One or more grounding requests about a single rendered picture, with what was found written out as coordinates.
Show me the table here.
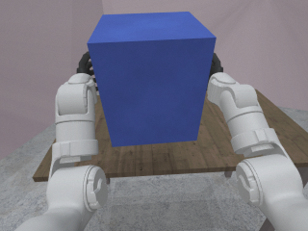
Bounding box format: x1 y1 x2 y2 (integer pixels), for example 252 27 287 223
32 89 308 231

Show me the robot left hand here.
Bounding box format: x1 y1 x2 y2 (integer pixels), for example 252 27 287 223
76 51 98 91

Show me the right robot forearm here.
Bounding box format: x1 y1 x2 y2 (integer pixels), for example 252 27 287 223
207 72 303 192

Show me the carton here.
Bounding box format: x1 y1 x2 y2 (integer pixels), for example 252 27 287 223
87 12 217 147

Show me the robot right hand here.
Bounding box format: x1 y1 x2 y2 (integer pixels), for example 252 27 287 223
206 53 223 90

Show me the left robot upper arm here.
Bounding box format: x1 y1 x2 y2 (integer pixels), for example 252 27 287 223
14 165 109 231

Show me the right robot upper arm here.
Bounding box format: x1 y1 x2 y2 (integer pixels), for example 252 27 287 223
236 153 308 231

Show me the left robot forearm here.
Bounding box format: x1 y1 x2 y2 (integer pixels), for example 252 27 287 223
46 73 99 206

